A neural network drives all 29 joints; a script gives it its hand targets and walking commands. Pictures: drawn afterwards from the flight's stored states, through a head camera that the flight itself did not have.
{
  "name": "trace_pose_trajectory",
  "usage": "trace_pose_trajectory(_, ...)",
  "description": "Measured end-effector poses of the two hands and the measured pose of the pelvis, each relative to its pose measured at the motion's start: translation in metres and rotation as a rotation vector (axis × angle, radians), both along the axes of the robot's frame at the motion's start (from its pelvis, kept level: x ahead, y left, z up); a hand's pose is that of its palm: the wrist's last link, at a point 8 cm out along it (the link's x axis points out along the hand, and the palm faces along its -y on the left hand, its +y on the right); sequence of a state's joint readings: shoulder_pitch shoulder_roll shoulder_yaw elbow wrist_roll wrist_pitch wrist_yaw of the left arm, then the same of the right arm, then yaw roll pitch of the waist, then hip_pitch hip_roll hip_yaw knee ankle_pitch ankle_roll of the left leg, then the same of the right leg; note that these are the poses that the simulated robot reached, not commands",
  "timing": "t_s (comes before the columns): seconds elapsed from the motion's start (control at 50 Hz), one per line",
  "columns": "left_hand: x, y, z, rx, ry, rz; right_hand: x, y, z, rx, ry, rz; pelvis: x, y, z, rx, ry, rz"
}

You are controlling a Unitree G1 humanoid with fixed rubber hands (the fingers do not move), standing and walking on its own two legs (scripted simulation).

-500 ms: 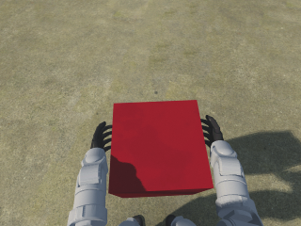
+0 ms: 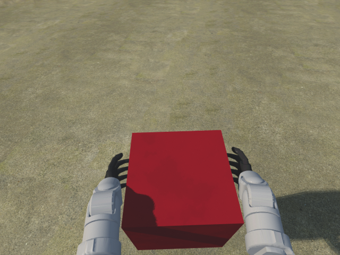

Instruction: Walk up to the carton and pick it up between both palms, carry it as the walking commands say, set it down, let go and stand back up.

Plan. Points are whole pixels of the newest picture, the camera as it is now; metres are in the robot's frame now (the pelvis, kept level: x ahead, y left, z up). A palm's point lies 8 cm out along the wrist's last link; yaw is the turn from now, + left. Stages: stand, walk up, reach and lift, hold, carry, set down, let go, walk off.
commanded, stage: reach and lift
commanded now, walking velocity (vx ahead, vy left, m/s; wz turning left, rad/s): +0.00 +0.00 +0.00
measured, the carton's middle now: (178, 191) +0.30 -0.01 -0.05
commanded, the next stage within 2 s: hold in 1.24 s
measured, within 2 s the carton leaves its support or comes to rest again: neither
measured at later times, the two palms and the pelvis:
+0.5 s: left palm (111, 180) +0.28 +0.16 +0.04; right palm (248, 174) +0.29 -0.17 +0.05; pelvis +0.00 +0.00 +0.00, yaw +0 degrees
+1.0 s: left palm (110, 184) +0.28 +0.16 +0.03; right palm (247, 177) +0.29 -0.17 +0.04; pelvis +0.01 +0.00 +0.00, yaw +0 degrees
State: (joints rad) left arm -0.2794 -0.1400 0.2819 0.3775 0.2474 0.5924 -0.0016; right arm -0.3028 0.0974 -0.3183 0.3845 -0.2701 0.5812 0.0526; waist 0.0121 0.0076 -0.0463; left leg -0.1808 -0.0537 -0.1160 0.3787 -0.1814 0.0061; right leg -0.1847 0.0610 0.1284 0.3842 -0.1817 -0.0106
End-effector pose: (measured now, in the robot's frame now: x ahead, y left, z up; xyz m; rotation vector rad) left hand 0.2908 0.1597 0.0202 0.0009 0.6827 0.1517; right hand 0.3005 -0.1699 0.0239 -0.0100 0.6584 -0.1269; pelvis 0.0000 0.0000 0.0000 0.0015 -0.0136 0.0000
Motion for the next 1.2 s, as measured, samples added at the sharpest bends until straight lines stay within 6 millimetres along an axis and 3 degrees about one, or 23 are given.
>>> trace_pose_trajectory(0.3,-0.007,0.001,0.023,0.015,-0.004,-0.015,-0.009,0.001,0.023,-0.013,-0.005,0.003,-0.003,0.003,0.001,-0.003,-0.085,0.002)
trace_pose_trajectory(1.2,-0.016,0.001,0.014,0.004,0.003,-0.018,-0.019,0.001,0.017,-0.008,0.002,-0.015,0.005,0.003,0.001,-0.002,-0.096,0.009)
